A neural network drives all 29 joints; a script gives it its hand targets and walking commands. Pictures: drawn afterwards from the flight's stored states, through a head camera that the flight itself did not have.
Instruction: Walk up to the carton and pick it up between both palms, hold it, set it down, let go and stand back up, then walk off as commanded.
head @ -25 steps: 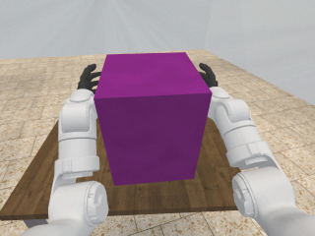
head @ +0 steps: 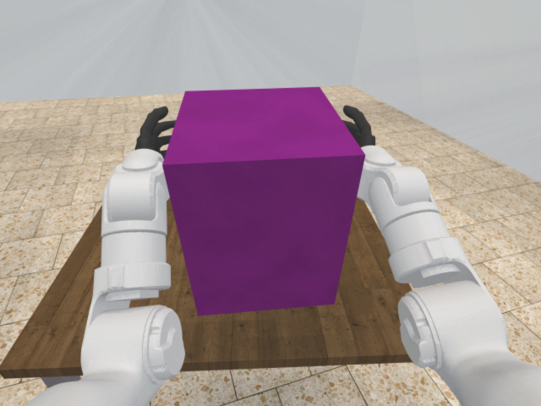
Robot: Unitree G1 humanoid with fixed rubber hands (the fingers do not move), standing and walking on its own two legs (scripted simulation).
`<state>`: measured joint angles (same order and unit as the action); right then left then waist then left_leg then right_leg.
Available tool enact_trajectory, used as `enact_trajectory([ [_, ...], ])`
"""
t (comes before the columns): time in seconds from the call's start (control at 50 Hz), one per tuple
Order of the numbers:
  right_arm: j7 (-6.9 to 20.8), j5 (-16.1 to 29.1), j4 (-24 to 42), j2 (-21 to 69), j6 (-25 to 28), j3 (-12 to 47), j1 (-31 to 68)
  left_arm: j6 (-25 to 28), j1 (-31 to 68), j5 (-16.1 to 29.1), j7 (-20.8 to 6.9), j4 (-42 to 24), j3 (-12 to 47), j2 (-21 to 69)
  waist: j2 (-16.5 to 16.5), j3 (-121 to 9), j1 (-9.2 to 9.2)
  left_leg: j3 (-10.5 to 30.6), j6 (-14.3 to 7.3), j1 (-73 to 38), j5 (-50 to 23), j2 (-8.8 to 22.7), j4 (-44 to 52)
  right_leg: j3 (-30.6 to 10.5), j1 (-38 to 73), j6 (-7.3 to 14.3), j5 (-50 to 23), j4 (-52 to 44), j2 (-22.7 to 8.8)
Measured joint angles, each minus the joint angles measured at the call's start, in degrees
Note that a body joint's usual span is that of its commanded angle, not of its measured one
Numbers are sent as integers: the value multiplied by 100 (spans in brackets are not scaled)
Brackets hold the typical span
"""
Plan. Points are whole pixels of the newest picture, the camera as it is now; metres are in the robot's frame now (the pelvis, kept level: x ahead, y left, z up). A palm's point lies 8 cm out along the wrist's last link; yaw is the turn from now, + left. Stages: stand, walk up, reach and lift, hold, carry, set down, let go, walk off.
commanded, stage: hold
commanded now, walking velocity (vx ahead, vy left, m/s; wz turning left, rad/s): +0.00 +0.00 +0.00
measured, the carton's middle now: (260, 198) +0.35 +0.01 +0.21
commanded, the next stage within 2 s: none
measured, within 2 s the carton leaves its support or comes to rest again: neither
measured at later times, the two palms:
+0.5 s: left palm (149, 165) +0.36 +0.16 +0.26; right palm (358, 161) +0.36 -0.14 +0.27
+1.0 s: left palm (149, 162) +0.36 +0.16 +0.27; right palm (359, 158) +0.37 -0.14 +0.27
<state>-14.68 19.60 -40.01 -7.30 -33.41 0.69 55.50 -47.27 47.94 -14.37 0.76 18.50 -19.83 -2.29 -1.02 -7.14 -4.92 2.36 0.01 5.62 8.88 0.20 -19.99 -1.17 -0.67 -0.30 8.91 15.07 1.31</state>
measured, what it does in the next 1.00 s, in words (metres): stands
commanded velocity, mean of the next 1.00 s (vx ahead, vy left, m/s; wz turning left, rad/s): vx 0.00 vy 0.00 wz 0.00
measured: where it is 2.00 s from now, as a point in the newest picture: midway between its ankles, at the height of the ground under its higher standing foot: outside the picture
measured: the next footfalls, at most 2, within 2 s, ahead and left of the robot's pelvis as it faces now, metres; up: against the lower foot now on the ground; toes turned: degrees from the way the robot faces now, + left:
none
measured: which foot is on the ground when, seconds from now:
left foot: down 0.00-1.00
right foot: down 0.00-1.00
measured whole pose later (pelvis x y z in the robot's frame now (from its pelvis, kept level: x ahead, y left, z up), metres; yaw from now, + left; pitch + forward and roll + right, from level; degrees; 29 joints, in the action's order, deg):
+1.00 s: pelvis +0.00 +0.00 +0.00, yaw +0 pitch -6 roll -1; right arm -15.0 19.6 -40.2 -7.1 -33.9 0.6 55.4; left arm -47.3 47.5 -14.3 0.6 18.6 -20.2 -2.1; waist -0.9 -7.2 -4.9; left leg 2.6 0.0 5.5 9.1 0.1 -20.4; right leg -1.1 -0.5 -0.2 9.2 15.4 1.4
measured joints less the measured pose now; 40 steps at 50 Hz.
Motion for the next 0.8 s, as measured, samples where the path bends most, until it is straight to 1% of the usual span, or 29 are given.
enact_trajectory([
  [0.16,-39,91,147,-11,-7,94,-107,-63,-144,17,4,-219,60,5,-5,42,-32,17,0,-14,66,5,-74,14,57,0,28,-7,10],
  [0.26,-53,116,263,-25,-49,143,-185,-93,-235,3,1,-346,48,56,3,54,-18,8,-9,-30,83,3,-86,2,76,-6,33,-11,9],
  [0.4,-55,118,348,14,-61,49,-235,-123,-286,-15,9,-461,60,86,22,76,-28,27,-10,-33,74,-10,-89,20,87,-11,30,-10,0],
  [0.5,-49,55,387,25,-76,20,-240,-95,-257,6,11,-428,63,74,25,70,-31,32,-9,-23,47,-15,-68,23,60,-7,26,9,-4],
  [0.8,-27,3,97,10,-23,-15,-29,7,-36,17,6,-89,-6,14,12,1,4,6,8,21,-1,8,-23,-6,-28,14,1,33,19],
])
